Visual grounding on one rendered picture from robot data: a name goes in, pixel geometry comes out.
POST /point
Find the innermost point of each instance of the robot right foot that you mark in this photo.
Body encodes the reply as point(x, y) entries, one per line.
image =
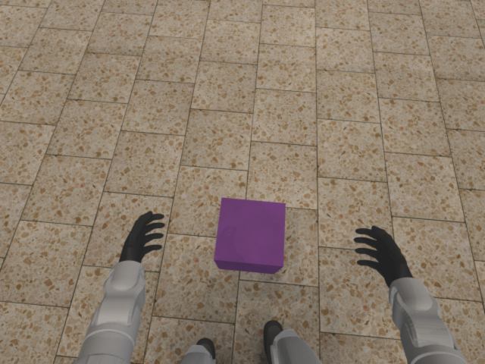
point(271, 330)

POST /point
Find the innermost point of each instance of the right robot forearm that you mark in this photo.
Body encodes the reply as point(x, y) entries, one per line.
point(425, 337)

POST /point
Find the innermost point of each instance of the left robot hand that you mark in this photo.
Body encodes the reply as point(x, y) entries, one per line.
point(134, 247)

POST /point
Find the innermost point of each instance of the left robot forearm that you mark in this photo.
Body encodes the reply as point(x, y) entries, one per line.
point(111, 336)

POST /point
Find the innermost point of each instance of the right robot thigh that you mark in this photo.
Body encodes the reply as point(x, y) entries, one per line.
point(293, 350)

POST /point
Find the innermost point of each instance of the carton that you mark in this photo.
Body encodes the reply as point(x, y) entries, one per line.
point(250, 236)

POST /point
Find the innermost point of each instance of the right robot hand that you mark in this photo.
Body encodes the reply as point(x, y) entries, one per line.
point(391, 263)

